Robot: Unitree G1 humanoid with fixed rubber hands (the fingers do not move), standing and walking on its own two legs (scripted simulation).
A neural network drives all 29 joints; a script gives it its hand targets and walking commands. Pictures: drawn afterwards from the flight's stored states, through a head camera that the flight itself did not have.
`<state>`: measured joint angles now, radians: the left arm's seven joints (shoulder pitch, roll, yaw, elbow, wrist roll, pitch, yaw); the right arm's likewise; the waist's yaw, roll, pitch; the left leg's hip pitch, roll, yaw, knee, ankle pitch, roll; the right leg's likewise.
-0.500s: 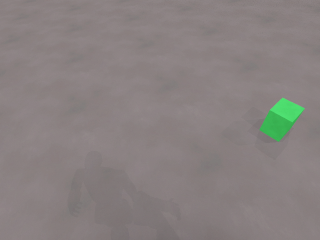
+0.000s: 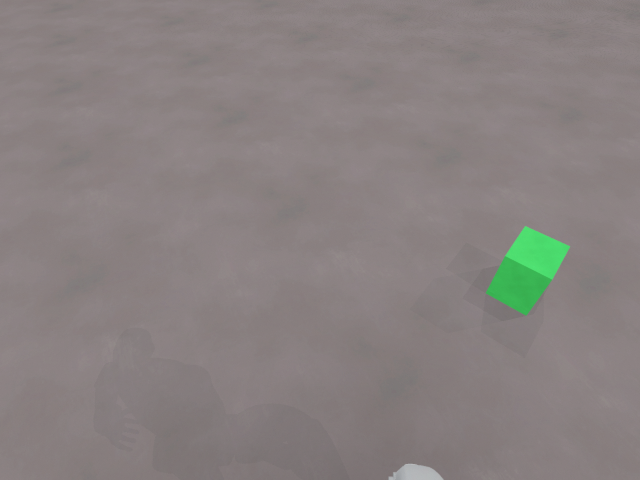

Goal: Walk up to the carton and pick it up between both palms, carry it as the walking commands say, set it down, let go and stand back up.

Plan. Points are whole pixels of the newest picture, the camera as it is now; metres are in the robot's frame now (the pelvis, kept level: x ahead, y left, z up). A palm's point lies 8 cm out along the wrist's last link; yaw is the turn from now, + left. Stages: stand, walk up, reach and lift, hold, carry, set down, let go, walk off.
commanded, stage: walk up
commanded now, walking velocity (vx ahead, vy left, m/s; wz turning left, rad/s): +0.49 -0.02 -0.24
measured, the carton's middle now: (525, 271) +0.89 -0.73 -0.67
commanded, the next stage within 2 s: none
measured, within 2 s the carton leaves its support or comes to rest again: neither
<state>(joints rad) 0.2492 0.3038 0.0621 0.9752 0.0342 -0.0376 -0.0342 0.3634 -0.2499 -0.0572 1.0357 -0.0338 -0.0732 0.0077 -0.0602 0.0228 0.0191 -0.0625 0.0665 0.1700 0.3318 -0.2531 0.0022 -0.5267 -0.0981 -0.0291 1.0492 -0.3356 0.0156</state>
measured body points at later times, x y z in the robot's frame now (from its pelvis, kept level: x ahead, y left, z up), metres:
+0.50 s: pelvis +0.21 -0.04 -0.01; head +0.24 -0.04 +0.44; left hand +0.19 +0.18 -0.16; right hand +0.32 -0.32 -0.13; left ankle +0.34 +0.08 -0.70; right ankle +0.20 -0.15 -0.75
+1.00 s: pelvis +0.22 -0.03 +0.02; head +0.22 +0.00 +0.46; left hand +0.47 +0.15 -0.10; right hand +0.10 -0.28 -0.11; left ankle +0.32 +0.07 -0.74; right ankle +0.18 -0.25 -0.64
